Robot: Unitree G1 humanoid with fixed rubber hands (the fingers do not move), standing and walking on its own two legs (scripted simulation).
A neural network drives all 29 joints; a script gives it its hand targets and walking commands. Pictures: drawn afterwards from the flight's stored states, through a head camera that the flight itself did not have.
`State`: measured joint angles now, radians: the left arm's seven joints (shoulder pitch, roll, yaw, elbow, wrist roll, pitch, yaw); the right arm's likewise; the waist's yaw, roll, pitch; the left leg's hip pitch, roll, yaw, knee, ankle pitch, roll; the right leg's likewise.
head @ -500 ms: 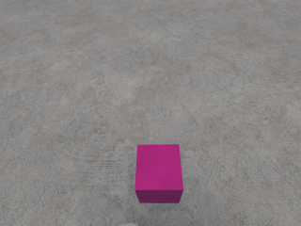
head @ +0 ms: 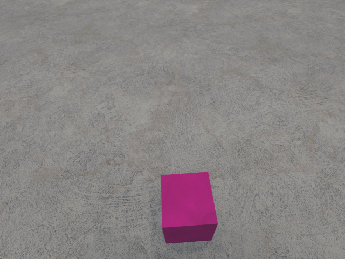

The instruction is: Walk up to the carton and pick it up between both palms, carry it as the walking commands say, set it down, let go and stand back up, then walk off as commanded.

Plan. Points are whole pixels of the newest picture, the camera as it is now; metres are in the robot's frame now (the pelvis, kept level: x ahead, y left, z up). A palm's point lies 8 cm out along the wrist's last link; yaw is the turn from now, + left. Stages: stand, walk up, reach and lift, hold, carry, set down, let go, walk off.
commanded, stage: walk up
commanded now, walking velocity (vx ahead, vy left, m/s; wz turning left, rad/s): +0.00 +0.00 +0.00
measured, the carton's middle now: (186, 208) +0.46 -0.03 -0.63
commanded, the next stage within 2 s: stand in 1.26 s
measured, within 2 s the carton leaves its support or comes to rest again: neither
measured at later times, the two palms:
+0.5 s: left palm out of the picture +0.01 +0.16 -0.15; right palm out of the picture -0.03 -0.28 -0.16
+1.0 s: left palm out of the picture +0.00 +0.12 -0.14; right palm out of the picture +0.00 -0.28 -0.16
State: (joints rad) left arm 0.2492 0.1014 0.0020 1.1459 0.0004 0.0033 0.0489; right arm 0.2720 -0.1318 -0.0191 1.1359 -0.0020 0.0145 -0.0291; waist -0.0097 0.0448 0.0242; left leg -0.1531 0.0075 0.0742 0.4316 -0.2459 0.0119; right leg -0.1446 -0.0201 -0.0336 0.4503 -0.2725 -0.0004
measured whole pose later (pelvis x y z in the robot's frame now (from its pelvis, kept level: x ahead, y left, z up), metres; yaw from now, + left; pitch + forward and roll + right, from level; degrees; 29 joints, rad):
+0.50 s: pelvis +0.00 -0.05 -0.01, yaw +0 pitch -1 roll -1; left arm 0.24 0.09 0.00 1.14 0.01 0.00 0.05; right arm 0.30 -0.20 -0.05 1.13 -0.01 0.03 -0.03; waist -0.03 0.08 0.05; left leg -0.23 0.06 0.03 0.55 -0.29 -0.03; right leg -0.20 0.01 -0.09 0.49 -0.28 -0.02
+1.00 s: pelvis +0.03 -0.08 +0.00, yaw +0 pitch -2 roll +0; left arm 0.31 0.08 -0.01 1.16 0.00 -0.02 0.04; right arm 0.29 -0.13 -0.01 1.18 -0.01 0.01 -0.04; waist 0.01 0.03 0.04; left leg -0.09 0.07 0.04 0.36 -0.24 -0.06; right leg -0.10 0.02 -0.08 0.39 -0.27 -0.05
